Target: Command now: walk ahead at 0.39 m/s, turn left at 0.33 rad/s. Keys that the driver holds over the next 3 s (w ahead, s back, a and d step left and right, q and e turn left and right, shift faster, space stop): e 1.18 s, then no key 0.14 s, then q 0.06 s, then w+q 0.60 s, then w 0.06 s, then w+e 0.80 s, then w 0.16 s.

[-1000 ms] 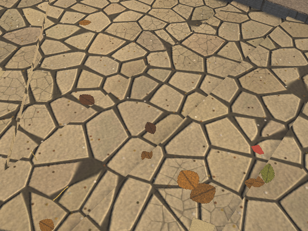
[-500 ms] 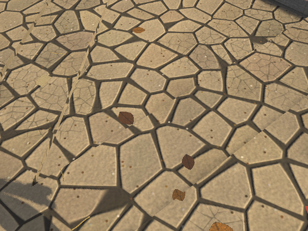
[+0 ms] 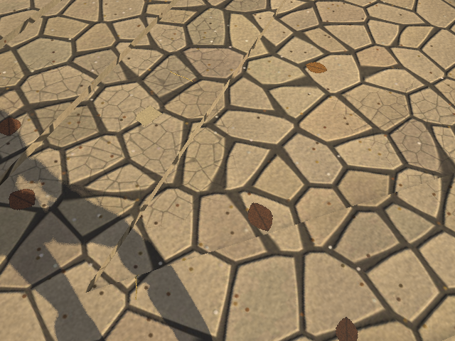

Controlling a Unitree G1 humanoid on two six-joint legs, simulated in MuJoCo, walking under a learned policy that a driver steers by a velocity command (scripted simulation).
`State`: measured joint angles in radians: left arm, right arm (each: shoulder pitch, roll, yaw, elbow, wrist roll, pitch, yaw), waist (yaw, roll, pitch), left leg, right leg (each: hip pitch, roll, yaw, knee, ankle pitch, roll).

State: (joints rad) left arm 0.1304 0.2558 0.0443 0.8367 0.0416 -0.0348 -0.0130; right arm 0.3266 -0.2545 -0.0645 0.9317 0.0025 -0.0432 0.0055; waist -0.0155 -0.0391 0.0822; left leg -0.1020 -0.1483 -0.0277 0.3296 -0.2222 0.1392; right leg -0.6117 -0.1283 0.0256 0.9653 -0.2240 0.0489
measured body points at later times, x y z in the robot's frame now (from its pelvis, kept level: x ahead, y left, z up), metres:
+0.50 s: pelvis +0.18 -0.03 +0.00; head +0.22 -0.05 +0.44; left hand +0.25 +0.24 -0.13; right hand +0.29 -0.30 -0.13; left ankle +0.24 +0.12 -0.69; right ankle +0.25 -0.10 -0.74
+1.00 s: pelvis +0.19 +0.04 -0.03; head +0.22 +0.06 +0.42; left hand +0.41 +0.24 -0.17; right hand +0.16 -0.25 -0.13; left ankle +0.25 +0.12 -0.78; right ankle +0.09 -0.06 -0.64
